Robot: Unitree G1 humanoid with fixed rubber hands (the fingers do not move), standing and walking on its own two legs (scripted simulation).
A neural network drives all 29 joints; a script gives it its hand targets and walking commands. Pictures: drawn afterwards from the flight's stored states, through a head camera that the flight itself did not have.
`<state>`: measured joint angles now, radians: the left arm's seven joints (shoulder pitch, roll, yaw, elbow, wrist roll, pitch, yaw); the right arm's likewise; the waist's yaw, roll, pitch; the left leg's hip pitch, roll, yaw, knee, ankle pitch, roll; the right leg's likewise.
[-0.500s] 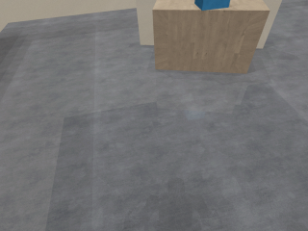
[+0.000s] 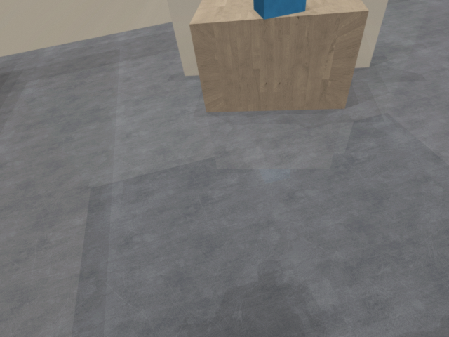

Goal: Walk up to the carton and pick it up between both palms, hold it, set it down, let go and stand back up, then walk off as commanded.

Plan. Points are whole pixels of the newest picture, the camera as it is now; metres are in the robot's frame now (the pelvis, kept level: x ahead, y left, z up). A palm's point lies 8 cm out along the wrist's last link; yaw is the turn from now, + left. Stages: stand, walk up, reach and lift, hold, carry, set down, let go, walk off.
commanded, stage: walk up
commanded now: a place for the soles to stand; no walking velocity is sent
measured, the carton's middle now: out of the picture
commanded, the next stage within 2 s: none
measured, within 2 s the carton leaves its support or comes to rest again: neither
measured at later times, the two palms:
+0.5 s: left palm (124, 273) +0.30 +0.28 -0.11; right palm (404, 238) +0.35 -0.34 -0.10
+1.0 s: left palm (186, 169) +0.57 +0.16 -0.07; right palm (414, 168) +0.56 -0.46 -0.12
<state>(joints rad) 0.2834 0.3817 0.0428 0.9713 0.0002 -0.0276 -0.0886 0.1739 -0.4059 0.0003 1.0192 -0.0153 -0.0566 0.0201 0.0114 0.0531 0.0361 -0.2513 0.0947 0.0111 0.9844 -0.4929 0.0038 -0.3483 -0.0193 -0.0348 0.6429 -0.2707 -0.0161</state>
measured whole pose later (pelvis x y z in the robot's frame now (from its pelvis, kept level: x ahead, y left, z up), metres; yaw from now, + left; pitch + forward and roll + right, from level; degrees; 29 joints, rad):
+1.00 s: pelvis +0.51 -0.15 +0.01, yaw -5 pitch +0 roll +2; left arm 0.33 0.38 0.04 0.87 0.00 -0.05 -0.06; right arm 0.23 -0.42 0.00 0.92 -0.02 -0.08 0.04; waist 0.01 0.04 0.05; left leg -0.30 0.05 0.05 1.06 -0.43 0.01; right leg -0.35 -0.01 0.00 0.55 -0.20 -0.04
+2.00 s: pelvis +0.91 -0.25 +0.00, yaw -9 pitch -2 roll +1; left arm 0.30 0.38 0.04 0.86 0.00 -0.05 -0.06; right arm 0.34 -0.41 0.00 0.87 -0.02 -0.07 0.03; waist 0.01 0.03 0.07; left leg -0.10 0.08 0.08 0.63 -0.44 0.03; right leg -0.38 -0.01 0.02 0.54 -0.11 -0.02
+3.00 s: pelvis +1.10 -0.29 +0.01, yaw -9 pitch -2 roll +1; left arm 0.24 0.37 0.04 0.92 0.00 -0.03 0.01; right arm 0.17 -0.40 0.00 0.86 -0.02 0.00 0.01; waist 0.01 0.04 0.07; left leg -0.24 0.03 0.09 0.60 -0.47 0.02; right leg -0.30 0.02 0.03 0.51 -0.18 -0.03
